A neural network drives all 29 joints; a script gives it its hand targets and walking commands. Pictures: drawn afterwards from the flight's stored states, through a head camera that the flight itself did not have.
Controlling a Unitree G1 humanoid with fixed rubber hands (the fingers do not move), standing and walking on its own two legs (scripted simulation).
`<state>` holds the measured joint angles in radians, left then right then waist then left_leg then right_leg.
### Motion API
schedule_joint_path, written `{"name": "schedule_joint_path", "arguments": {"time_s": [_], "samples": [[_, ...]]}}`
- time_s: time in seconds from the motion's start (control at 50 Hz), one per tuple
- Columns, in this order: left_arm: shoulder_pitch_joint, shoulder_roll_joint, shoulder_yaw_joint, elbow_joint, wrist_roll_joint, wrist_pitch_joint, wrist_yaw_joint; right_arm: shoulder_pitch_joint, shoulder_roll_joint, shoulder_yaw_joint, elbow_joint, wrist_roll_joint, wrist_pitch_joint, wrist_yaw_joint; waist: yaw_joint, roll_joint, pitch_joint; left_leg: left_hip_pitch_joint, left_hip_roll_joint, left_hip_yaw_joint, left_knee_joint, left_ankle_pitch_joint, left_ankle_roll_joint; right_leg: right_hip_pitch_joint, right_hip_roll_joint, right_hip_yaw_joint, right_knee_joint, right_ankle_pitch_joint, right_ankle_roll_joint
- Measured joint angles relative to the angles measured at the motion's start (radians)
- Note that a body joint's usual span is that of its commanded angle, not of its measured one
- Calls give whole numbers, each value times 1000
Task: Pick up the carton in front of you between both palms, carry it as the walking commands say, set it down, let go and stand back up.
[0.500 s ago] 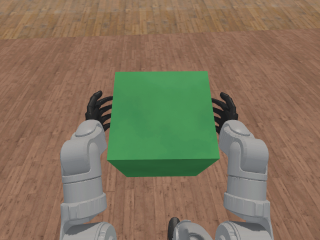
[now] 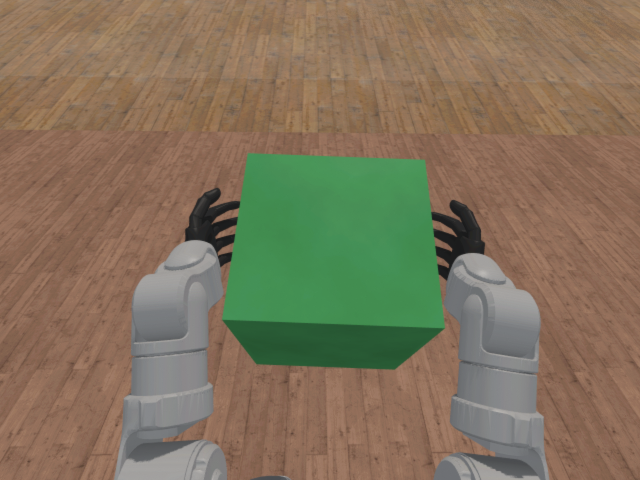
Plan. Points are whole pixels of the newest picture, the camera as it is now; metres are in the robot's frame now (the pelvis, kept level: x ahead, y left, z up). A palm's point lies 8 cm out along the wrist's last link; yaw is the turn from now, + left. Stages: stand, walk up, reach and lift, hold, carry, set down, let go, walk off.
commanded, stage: carry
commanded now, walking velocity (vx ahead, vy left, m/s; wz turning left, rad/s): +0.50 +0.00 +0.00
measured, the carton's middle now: (330, 274) +0.35 +0.02 +0.05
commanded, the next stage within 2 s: none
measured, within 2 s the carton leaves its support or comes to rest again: neither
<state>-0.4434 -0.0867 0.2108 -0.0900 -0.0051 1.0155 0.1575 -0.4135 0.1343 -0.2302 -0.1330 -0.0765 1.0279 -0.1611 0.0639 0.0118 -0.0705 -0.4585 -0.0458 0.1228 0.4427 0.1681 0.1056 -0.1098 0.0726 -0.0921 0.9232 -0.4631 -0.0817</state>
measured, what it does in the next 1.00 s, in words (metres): goes down: right foot 0.05 m lower, then left foot 0.06 m lower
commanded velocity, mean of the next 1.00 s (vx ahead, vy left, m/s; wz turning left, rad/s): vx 0.50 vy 0.00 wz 0.00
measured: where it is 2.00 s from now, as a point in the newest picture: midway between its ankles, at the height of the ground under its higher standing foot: (330, 246)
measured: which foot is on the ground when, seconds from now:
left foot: down 0.00-0.48, up 0.50-0.96, down 0.98-1.00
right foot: down 0.00-0.00, up 0.02-0.46, down 0.48-1.00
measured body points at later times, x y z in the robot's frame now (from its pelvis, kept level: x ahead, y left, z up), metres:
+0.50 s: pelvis +0.33 -0.01 -0.06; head +0.33 -0.01 +0.39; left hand +0.66 +0.15 +0.06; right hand +0.67 -0.16 +0.06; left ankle +0.13 +0.05 -0.70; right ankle +0.42 -0.06 -0.78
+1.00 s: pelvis +0.65 +0.02 -0.11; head +0.64 +0.02 +0.34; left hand +0.98 +0.19 +0.00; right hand +0.99 -0.11 +0.00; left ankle +0.75 +0.08 -0.84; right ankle +0.44 -0.06 -0.76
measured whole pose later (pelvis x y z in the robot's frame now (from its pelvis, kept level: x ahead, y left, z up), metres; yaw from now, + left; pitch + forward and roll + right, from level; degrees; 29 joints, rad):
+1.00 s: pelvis +0.65 +0.02 -0.11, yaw +0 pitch +4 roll -1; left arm -0.44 -0.09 0.20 -0.01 0.00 0.99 0.17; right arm -0.41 0.13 -0.24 -0.05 -0.09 0.99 -0.16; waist 0.07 0.00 -0.10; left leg -0.47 -0.04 0.10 0.48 0.11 0.10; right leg -0.17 0.06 -0.07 0.97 -0.50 -0.07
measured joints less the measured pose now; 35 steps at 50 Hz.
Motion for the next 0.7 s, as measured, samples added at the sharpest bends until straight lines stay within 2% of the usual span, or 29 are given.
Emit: {"name": "schedule_joint_path", "arguments": {"time_s": [0.02,0.06,0.1,0.18,0.24,0.3,0.36,0.42,0.46,0.48,0.5,0.52,0.56,0.6,0.7], "samples": [[-9,13,5,18,-5,2,-3,-12,1,4,26,-4,-5,-3,-25,-25,0,-23,-22,10,84,-101,13,-58,-12,28,163,-38,26],[2,13,12,44,-3,7,-2,-22,-3,12,67,13,8,-4,-75,-18,4,-40,-35,10,180,-201,29,-189,0,74,415,-72,35],[20,-15,27,58,16,14,-2,-3,-9,8,86,27,19,-7,-111,-1,13,-20,-39,3,201,-244,38,-304,-13,87,471,-46,31],[50,-74,59,38,67,-1,-11,19,-20,4,103,64,-1,-10,-142,9,49,50,-37,0,176,-304,37,-475,-74,97,283,24,42],[68,-81,60,2,80,-33,-18,8,-23,12,103,80,-34,-10,-155,9,74,102,-34,-8,159,-347,35,-556,-103,99,126,141,46],[87,-73,53,-34,80,-61,-18,-4,-19,23,96,86,-61,-10,-159,6,81,164,-34,-23,143,-395,24,-585,-111,95,-32,301,40],[103,-61,48,-67,75,-70,-16,-8,-10,36,84,83,-74,-10,-160,-3,68,234,-36,-39,146,-464,10,-554,-96,66,-220,460,28],[105,-48,38,-83,67,-62,-13,-7,-11,47,67,78,-69,-10,-154,-13,38,297,-40,-51,199,-567,-2,-474,-62,16,-407,596,5],[87,-42,26,-71,67,-50,-8,-4,-22,47,55,77,-54,-10,-138,-26,16,313,-40,-39,323,-638,-12,-386,-43,-21,-501,661,-8],[71,-41,19,-58,67,-41,-6,-5,-32,44,50,78,-43,-10,-127,-35,2,298,-38,-26,430,-625,-20,-346,-44,-27,-501,674,-18],[56,-43,15,-38,68,-43,-2,-16,-48,40,58,83,-37,-8,-106,-17,-7,256,-23,-37,562,-643,-38,-348,-26,-27,-441,550,-7],[39,-41,8,-15,64,-42,3,-24,-62,35,71,88,-34,-6,-82,1,-7,195,-18,-69,709,-683,-56,-370,-7,-33,-367,459,-16],[30,-32,-5,17,42,-20,10,-13,-64,22,86,88,-22,-10,-38,-9,-6,72,-25,-108,913,-701,-58,-378,5,-37,-291,390,-64],[47,-26,-1,30,27,-1,18,3,-33,3,96,70,-7,-11,-12,-26,-3,-25,-9,-117,922,-669,-54,-350,3,-32,-285,369,-82],[54,-24,10,55,0,-15,19,25,13,-29,82,28,-17,-1,15,-31,22,-179,61,-131,641,-536,-67,-254,-5,-23,-324,301,-70]]}}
